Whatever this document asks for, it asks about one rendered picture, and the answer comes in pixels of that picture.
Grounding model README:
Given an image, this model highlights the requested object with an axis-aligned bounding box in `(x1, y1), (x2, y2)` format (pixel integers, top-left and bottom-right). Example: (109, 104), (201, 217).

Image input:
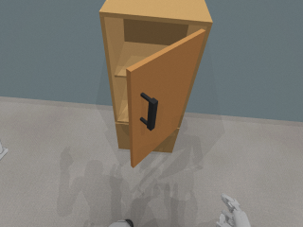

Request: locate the robot right hand
(216, 193), (251, 227)

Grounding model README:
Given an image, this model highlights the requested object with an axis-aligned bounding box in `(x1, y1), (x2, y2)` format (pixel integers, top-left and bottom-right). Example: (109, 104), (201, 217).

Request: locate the handle
(140, 93), (158, 131)

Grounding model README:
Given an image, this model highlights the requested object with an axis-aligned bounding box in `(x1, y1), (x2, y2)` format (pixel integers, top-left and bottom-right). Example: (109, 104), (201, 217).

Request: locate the cupboard door
(126, 29), (205, 168)

